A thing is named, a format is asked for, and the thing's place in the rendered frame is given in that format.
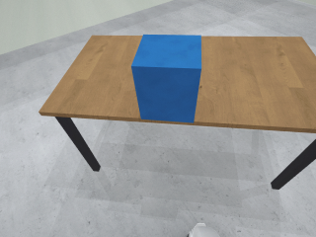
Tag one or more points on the right robot shin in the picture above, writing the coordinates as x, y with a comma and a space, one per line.
200, 224

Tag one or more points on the robot right thigh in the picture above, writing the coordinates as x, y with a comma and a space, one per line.
203, 231

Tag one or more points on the table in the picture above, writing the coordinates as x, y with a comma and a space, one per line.
262, 83

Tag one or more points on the carton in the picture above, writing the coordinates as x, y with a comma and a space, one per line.
166, 73

